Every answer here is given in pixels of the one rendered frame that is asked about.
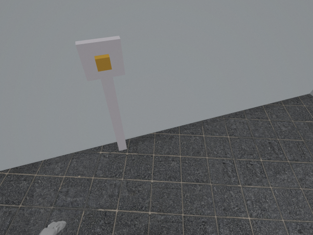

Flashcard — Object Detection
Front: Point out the robot left hand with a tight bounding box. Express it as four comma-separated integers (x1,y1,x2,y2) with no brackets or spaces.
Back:
39,221,66,235

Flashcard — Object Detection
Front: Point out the button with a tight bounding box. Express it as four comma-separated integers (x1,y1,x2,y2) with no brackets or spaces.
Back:
95,54,112,71

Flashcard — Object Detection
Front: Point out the panel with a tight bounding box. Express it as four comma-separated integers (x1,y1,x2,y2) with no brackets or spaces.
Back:
75,36,127,151

